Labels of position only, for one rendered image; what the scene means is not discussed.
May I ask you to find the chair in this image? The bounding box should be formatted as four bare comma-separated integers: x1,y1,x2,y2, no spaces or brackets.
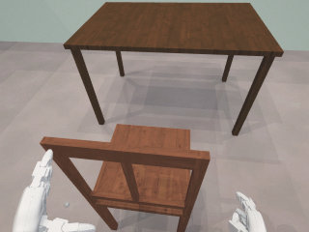
40,124,211,232

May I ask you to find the table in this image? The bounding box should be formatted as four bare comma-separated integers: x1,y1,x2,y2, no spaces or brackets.
63,2,284,136

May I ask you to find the right robot hand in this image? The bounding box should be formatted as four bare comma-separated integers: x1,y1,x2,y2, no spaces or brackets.
229,191,267,232

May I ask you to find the left robot hand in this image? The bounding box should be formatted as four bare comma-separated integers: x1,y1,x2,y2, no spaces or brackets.
12,149,96,232

